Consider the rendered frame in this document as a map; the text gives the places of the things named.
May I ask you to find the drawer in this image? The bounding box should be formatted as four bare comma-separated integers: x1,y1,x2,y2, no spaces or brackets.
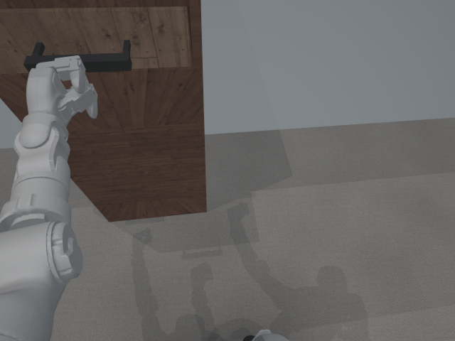
0,6,191,74

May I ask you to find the robot left upper arm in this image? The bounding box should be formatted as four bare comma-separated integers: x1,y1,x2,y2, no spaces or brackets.
0,221,83,341

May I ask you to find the robot right shin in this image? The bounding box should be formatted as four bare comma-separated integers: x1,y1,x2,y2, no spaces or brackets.
253,330,272,340

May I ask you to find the left robot forearm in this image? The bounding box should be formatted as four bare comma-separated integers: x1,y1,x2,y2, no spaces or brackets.
0,112,71,233

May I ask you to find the handle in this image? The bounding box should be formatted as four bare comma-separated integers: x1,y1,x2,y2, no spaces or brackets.
24,40,132,72

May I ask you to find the cabinet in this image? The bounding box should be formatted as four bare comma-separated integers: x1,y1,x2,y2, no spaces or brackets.
0,0,207,222

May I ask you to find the robot left hand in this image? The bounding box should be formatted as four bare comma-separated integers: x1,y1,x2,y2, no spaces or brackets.
26,55,98,127

